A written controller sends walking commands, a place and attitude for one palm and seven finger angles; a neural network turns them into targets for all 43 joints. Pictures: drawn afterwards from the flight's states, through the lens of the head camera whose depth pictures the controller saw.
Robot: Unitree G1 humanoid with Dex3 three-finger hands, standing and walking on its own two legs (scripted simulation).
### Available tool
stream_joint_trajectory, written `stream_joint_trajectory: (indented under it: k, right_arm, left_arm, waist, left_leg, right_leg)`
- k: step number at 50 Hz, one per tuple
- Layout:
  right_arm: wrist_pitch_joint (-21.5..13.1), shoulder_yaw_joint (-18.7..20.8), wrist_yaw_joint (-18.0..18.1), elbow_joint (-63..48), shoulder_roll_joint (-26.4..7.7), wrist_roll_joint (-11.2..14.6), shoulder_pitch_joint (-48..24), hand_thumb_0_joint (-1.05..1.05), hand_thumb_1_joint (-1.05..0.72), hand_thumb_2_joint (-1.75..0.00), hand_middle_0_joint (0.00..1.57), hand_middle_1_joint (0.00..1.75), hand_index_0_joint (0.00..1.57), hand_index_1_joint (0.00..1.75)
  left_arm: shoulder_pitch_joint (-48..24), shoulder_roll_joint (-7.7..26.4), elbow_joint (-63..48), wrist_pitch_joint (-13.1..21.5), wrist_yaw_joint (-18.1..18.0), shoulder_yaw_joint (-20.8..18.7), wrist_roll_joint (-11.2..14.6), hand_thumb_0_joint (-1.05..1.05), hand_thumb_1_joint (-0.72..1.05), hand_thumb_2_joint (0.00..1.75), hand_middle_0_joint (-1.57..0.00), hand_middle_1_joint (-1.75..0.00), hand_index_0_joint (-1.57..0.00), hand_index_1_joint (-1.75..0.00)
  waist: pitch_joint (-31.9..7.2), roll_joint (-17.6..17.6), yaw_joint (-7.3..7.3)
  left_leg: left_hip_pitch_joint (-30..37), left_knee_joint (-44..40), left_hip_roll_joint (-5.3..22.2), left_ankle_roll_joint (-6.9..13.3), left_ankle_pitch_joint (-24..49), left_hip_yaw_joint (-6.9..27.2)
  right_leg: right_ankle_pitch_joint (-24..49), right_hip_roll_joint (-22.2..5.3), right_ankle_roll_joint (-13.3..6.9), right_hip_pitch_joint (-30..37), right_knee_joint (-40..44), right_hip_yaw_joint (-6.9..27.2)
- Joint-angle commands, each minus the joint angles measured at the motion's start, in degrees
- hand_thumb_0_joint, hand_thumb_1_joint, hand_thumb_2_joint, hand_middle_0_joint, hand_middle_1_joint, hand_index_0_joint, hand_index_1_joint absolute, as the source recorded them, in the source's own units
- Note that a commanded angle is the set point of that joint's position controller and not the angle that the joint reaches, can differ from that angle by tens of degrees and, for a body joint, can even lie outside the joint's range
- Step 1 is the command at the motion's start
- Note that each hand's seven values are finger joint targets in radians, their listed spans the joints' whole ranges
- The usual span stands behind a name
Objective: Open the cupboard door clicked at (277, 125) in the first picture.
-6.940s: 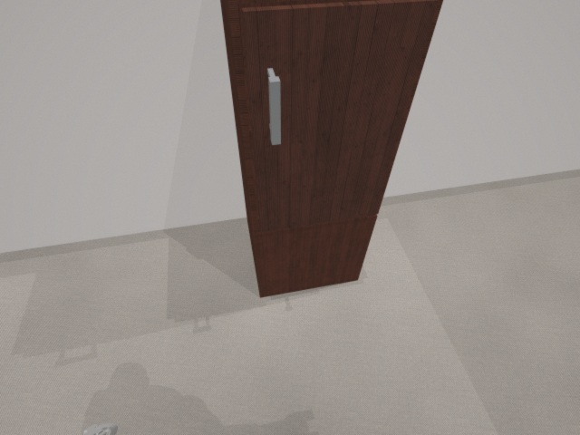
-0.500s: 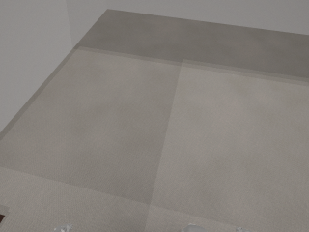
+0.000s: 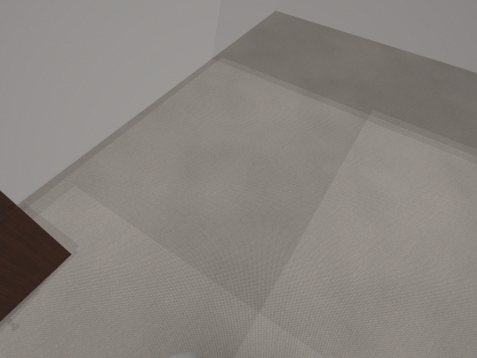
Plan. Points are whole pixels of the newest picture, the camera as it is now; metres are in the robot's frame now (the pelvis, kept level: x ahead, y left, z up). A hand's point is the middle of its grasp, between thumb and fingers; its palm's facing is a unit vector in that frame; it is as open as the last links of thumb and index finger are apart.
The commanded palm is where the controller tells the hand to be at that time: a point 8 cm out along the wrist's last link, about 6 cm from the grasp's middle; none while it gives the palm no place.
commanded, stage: turn to face it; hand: left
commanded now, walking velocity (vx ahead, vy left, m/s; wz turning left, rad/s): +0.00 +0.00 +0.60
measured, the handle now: out of the picture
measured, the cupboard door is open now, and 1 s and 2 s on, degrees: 0 0 0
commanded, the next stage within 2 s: take the last steps up to it in 1.60 s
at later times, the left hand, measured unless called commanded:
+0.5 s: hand out of the picture +0.07 +0.22 -0.14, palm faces +0.27 -0.92 -0.28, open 7.4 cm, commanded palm none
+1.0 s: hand out of the picture -0.14 +0.23 -0.17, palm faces +0.60 -0.76 -0.27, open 7.4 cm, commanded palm none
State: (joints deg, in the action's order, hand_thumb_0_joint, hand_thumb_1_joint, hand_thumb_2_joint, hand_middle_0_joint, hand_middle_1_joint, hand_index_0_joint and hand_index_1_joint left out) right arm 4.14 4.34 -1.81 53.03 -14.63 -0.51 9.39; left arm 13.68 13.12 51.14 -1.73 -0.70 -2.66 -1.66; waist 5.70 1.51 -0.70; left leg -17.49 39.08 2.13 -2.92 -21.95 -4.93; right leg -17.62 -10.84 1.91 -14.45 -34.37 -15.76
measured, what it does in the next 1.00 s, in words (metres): steps on the spot, turning left: left foot, then right foot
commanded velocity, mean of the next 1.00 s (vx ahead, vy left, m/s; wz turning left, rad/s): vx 0.00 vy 0.00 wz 0.60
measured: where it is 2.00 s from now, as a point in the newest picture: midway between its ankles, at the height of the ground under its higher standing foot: outside the picture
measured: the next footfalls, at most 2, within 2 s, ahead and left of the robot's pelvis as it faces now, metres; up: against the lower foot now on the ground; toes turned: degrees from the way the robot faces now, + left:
left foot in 0.02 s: +0.04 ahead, +0.12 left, +0.00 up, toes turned +6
right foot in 0.46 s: +0.07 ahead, -0.12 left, +0.00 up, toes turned +13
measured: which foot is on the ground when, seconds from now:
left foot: up 0.00-0.00, down 0.02-0.46, up 0.48-0.86, down 0.88-1.00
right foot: down 0.00-0.02, up 0.04-0.44, down 0.46-0.88, up 0.90-1.00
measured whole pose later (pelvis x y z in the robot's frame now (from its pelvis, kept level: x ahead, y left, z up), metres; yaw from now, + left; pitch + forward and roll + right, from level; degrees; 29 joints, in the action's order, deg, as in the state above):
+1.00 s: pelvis -0.04 +0.02 +0.00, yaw +35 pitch +0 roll -1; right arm 1.5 3.3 -0.4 51.5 -13.6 -0.9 8.4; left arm 13.3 16.6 53.8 -4.7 -0.8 -4.5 -1.0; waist 5.2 2.2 -0.9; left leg -16.5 34.4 0.2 2.1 -17.9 -1.3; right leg -28.3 -7.2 4.7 -26.2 -62.2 -4.7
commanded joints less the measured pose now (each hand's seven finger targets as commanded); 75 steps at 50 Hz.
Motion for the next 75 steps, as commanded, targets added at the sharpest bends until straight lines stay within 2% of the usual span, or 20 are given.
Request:
stream_joint_trajectory:
  k: [1, 2, 8, 17, 21, 22, 23, 24, 29, 37, 41, 42, 44, 50, 64, 66, 67, 68, 71, 75]
  right_arm:
    - [-3.18, 3.54, 0.72, -4.01, -15.76, -0.70, 8.69, 0.00, -0.90, -0.90, 0.20, 0.30, 0.20, 0.30]
    - [-3.01, 3.58, 1.22, -2.27, -15.87, -0.68, 11.65, 0.00, -0.90, -0.90, 0.20, 0.30, 0.20, 0.30]
    - [-3.70, 1.51, 2.47, -4.97, -9.81, -0.71, 0.88, 0.00, -0.90, -0.90, 0.20, 0.30, 0.20, 0.30]
    - [-2.78, 2.56, 2.21, -4.63, -10.41, -1.09, 2.87, 0.00, -0.90, -0.90, 0.20, 0.30, 0.20, 0.30]
    - [-2.31, 2.87, 1.94, -5.88, -9.79, -0.65, -0.13, 0.00, -0.90, -0.90, 0.20, 0.30, 0.20, 0.30]
    - [-2.40, 2.69, 1.70, -6.33, -7.85, -0.24, -0.08, 0.00, -0.90, -0.90, 0.20, 0.30, 0.20, 0.30]
    - [-2.44, 2.15, 1.35, -7.38, -3.85, 0.21, 1.12, 0.00, -0.90, -0.90, 0.20, 0.30, 0.20, 0.30]
    - [-2.28, 2.52, 1.40, -8.21, -4.99, -0.61, 0.68, 0.00, -0.90, -0.90, 0.20, 0.30, 0.20, 0.30]
    - [-0.58, 2.35, -0.18, -4.14, -4.58, -1.04, 2.41, 0.00, -0.90, -0.90, 0.20, 0.30, 0.20, 0.30]
    - [-1.06, 0.84, -0.22, -5.63, -3.28, -0.20, -4.19, 0.00, -0.90, -0.90, 0.20, 0.30, 0.20, 0.30]
    - [-2.16, 0.60, 0.24, -5.13, -4.11, -0.10, -0.19, 0.00, -0.90, -0.90, 0.20, 0.30, 0.20, 0.30]
    - [-2.61, 1.09, 0.22, -4.27, -6.06, -0.22, 2.69, 0.00, -0.90, -0.90, 0.20, 0.30, 0.20, 0.30]
    - [-3.12, 3.56, 0.83, -3.57, -16.99, -0.43, 9.48, 0.00, -0.90, -0.90, 0.20, 0.30, 0.20, 0.30]
    - [-3.64, 1.57, 2.43, -4.83, -10.28, -0.83, 0.39, 0.00, -0.90, -0.90, 0.20, 0.30, 0.20, 0.30]
    - [-2.44, 2.60, 2.11, -5.48, -9.77, -0.95, 0.75, 0.00, -0.90, -0.90, 0.20, 0.30, 0.20, 0.30]
    - [-2.56, 2.16, 1.75, -5.98, -6.47, -0.02, 1.11, 0.00, -0.90, -0.90, 0.20, 0.30, 0.20, 0.30]
    - [-2.67, 1.59, 1.49, -7.31, -2.59, 0.20, 1.92, 0.00, -0.90, -0.90, 0.20, 0.30, 0.20, 0.30]
    - [-2.17, 2.30, 1.63, -7.69, -4.85, -0.54, 2.19, 0.00, -0.90, -0.90, 0.20, 0.30, 0.20, 0.30]
    - [-0.68, 2.45, 0.75, -4.34, -4.94, -0.99, 2.04, 0.00, -0.90, -0.90, 0.20, 0.30, 0.20, 0.30]
    - [-0.54, 1.57, 0.40, -2.97, -3.60, -0.87, 2.01, 0.00, -0.90, -0.90, 0.20, 0.30, 0.20, 0.30]
  left_arm:
    - [-1.44, 5.42, -6.94, 0.29, -0.04, -2.45, 1.15, 0.00, 0.90, 0.90, -0.20, -0.30, -0.20, -0.30]
    - [-5.68, 6.65, -7.98, -0.28, -0.41, -2.13, 0.45, 0.00, 0.90, 0.90, -0.20, -0.30, -0.20, -0.30]
    - [-3.29, 6.43, -3.76, -0.14, 0.19, -2.69, 0.81, 0.00, 0.90, 0.90, -0.20, -0.30, -0.20, -0.30]
    - [-6.55, 5.01, -6.44, 0.23, -0.50, -2.18, 1.26, 0.00, 0.90, 0.90, -0.20, -0.30, -0.20, -0.30]
    - [-0.35, 6.01, -5.54, 1.13, -0.89, -2.46, 1.58, 0.00, 0.90, 0.90, -0.20, -0.30, -0.20, -0.30]
    - [1.96, 8.20, -5.26, 1.66, -1.14, -2.99, 1.23, 0.00, 0.90, 0.90, -0.20, -0.30, -0.20, -0.30]
    - [2.63, 13.84, -5.48, 2.21, -1.63, -4.09, 0.17, 0.00, 0.90, 0.90, -0.20, -0.30, -0.20, -0.30]
    - [1.48, 15.28, -6.27, 1.68, -1.46, -3.57, 0.32, 0.00, 0.90, 0.90, -0.20, -0.30, -0.20, -0.30]
    - [-7.08, 8.04, -7.62, 2.18, -1.48, -1.98, 0.29, 0.00, 0.90, 0.90, -0.20, -0.30, -0.20, -0.30]
    - [1.68, 12.22, -3.89, 1.60, -1.15, -3.07, -0.16, 0.00, 0.90, 0.90, -0.20, -0.30, -0.20, -0.30]
    - [1.38, 12.92, -2.89, 1.01, -0.88, -3.71, 0.18, 0.00, 0.90, 0.90, -0.20, -0.30, -0.20, -0.30]
    - [0.98, 12.34, -2.96, 0.68, -0.73, -3.72, 0.70, 0.00, 0.90, 0.90, -0.20, -0.30, -0.20, -0.30]
    - [-1.57, 5.65, -7.19, 0.17, -0.22, -1.97, 0.94, 0.00, 0.90, 0.90, -0.20, -0.30, -0.20, -0.30]
    - [-3.15, 6.63, -3.63, -0.13, 0.17, -2.52, 0.74, 0.00, 0.90, 0.90, -0.20, -0.30, -0.20, -0.30]
    - [-2.08, 5.63, -5.88, 0.99, -0.93, -1.99, 1.54, 0.00, 0.90, 0.90, -0.20, -0.30, -0.20, -0.30]
    - [2.37, 9.17, -4.88, 2.11, -1.37, -2.69, 0.99, 0.00, 0.90, 0.90, -0.20, -0.30, -0.20, -0.30]
    - [2.90, 14.07, -5.06, 2.44, -1.68, -3.63, 0.07, 0.00, 0.90, 0.90, -0.20, -0.30, -0.20, -0.30]
    - [2.00, 15.18, -6.11, 1.83, -1.52, -3.37, 0.40, 0.00, 0.90, 0.90, -0.20, -0.30, -0.20, -0.30]
    - [-5.50, 9.16, -6.55, 2.00, -1.38, -2.22, 0.61, 0.00, 0.90, 0.90, -0.20, -0.30, -0.20, -0.30]
    - [-2.37, 8.00, -5.01, 2.37, -1.44, -1.81, 0.30, 0.00, 0.90, 0.90, -0.20, -0.30, -0.20, -0.30]
  waist:
    - [-11.21, -20.90, 5.26]
    - [-11.76, -15.81, 6.96]
    - [-7.68, -9.87, 1.60]
    - [-8.41, -9.96, 2.86]
    - [-9.80, -9.30, -0.46]
    - [-10.67, -3.92, -1.61]
    - [-10.32, 12.41, -1.81]
    - [-8.91, 12.44, -1.52]
    - [-2.06, 7.92, 2.59]
    - [-5.90, 10.62, -2.02]
    - [-9.58, 11.40, -0.24]
    - [-10.94, 7.27, 1.66]
    - [-12.57, -21.08, 5.62]
    - [-7.82, -9.59, 1.74]
    - [-9.75, -10.19, 0.51]
    - [-11.52, -1.19, -1.54]
    - [-10.35, 14.49, -1.58]
    - [-9.47, 9.81, -1.17]
    - [-2.68, 7.43, 1.94]
    - [-3.14, 9.05, 0.91]
  left_leg:
    - [19.85, -19.30, 21.10, 11.71, 39.62, 27.72]
    - [16.70, -18.76, 22.75, 15.71, 36.98, 27.99]
    - [8.47, -18.64, 10.69, 11.58, 32.81, 16.98]
    - [8.06, -17.02, 9.69, 13.06, 31.12, 25.71]
    - [-0.59, -12.16, 5.94, 9.88, 27.29, 26.85]
    - [-6.32, -7.55, 2.59, 6.91, 18.92, 24.52]
    - [-17.53, 5.41, -5.70, 1.92, -0.30, 13.35]
    - [-17.75, 17.71, -6.16, 0.72, -11.91, 9.92]
    - [-14.89, 30.97, -1.00, -0.76, 0.54, 7.21]
    - [-8.90, 9.78, -1.03, -1.18, -4.73, 0.72]
    - [0.26, -6.71, -2.00, 0.21, 2.35, -1.66]
    - [8.24, -14.67, -1.06, 0.99, 10.40, -0.24]
    - [21.66, -18.37, 21.95, 12.95, 46.67, 28.27]
    - [9.42, -18.41, 11.01, 11.62, 33.04, 17.92]
    - [3.73, -13.32, 7.06, 11.56, 33.23, 28.11]
    - [-6.74, -4.42, 1.26, 6.09, 18.27, 23.28]
    - [-17.26, 8.62, -7.86, 1.21, -6.39, 10.85]
    - [-15.37, 19.93, -6.09, 0.88, -12.35, 11.23]
    - [-14.98, 32.42, -2.48, 0.45, -2.19, 10.19]
    - [-12.73, 27.41, -1.79, -0.79, 0.41, 7.10]
  right_leg:
    - [-20.34, 1.98, 4.07, -20.96, -21.76, 4.56]
    - [-20.75, 2.55, 3.09, -21.18, -29.16, 11.09]
    - [-5.61, 4.19, 3.52, -16.62, -29.38, 14.57]
    - [-8.01, 8.29, 3.10, -9.93, -12.88, 15.17]
    - [2.06, 9.70, 2.21, 5.21, 5.52, 14.15]
    - [4.99, 5.39, 1.16, 12.48, 13.57, 17.79]
    - [6.29, -10.40, -4.26, 18.50, 19.55, 33.74]
    - [9.89, -18.55, -9.91, 10.93, 19.46, 36.49]
    - [8.72, -7.26, -7.32, 0.49, 18.06, 18.97]
    - [23.98, -10.23, -8.85, 9.58, 12.66, 12.78]
    - [28.80, -10.06, -5.56, 9.99, 4.17, 8.06]
    - [24.15, -9.09, -2.93, 4.79, -1.69, 6.16]
    - [-22.21, 2.50, 4.09, -21.05, -24.22, 6.41]
    - [-6.19, 3.94, 3.55, -17.32, -30.49, 14.48]
    - [-2.28, 10.22, 2.37, -0.01, -0.32, 14.62]
    - [6.86, 2.65, 0.55, 14.37, 15.39, 20.71]
    - [13.01, -13.25, -6.06, 17.77, 18.32, 36.39]
    - [15.51, -18.95, -10.95, 9.37, 17.99, 36.35]
    - [8.55, -8.51, -8.83, 0.50, 18.15, 24.91]
    - [13.05, -6.12, -7.76, 2.55, 17.28, 18.72]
